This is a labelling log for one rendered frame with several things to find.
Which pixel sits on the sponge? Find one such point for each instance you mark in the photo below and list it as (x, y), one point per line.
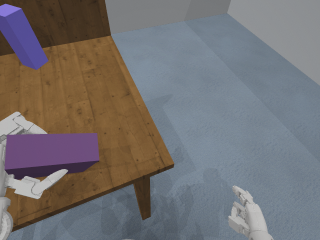
(40, 155)

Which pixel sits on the left robot forearm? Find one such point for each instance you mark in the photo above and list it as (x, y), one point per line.
(6, 220)

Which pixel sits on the table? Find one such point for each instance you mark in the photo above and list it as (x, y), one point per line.
(85, 87)

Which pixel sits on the left robot hand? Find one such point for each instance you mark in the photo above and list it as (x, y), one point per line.
(16, 124)

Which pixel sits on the right robot hand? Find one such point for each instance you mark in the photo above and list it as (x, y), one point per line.
(251, 217)

